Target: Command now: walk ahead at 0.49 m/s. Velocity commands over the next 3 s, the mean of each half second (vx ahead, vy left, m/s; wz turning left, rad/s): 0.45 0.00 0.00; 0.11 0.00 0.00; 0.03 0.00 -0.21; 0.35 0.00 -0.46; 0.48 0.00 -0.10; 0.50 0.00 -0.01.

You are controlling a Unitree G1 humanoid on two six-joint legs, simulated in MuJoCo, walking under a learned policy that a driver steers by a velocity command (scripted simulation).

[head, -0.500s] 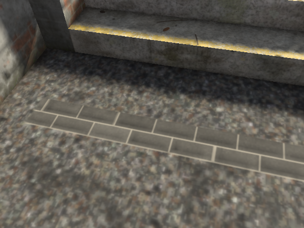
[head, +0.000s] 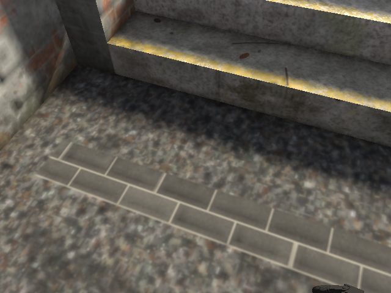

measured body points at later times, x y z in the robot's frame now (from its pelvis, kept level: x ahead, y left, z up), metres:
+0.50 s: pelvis +0.26 +0.00 +0.01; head +0.30 +0.00 +0.46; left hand +0.44 +0.21 -0.12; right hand +0.18 -0.23 -0.14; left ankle +0.18 +0.06 -0.73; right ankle +0.43 -0.13 -0.69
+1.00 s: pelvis +0.36 -0.03 +0.00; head +0.36 -0.02 +0.45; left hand +0.38 +0.20 -0.15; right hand +0.37 -0.25 -0.15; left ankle +0.36 +0.09 -0.73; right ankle +0.43 -0.10 -0.73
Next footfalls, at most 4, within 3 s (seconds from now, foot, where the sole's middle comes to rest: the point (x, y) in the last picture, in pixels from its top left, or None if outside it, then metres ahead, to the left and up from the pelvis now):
0.08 left None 0.22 0.06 -0.77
0.58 right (253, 286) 0.47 -0.10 -0.77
0.96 left None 0.40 0.09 -0.77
1.98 left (210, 230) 0.66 0.05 -0.77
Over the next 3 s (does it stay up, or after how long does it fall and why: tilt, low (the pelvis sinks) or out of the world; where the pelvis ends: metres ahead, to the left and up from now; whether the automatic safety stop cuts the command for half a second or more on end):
stays up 0.98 -0.18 0.00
